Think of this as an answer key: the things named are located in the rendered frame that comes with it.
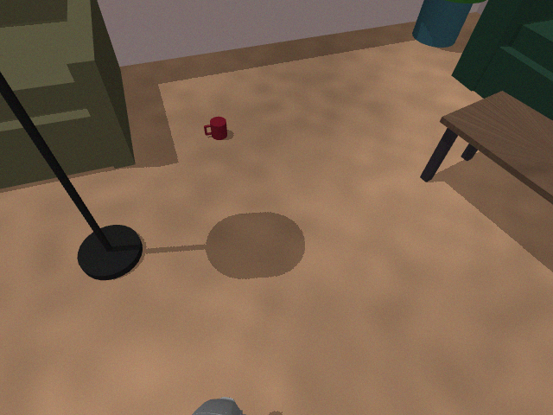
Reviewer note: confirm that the armchair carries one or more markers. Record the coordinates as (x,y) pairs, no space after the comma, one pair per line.
(57,57)

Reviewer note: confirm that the sofa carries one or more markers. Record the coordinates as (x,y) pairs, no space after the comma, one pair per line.
(511,50)

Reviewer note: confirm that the potted plant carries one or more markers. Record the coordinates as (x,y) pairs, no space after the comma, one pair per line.
(440,21)

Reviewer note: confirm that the floor lamp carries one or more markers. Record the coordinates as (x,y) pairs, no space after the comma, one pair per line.
(107,253)

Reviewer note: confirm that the mug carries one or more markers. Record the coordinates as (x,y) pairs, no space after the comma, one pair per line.
(218,128)

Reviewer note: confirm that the coffee table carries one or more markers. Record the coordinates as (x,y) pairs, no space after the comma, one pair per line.
(516,137)

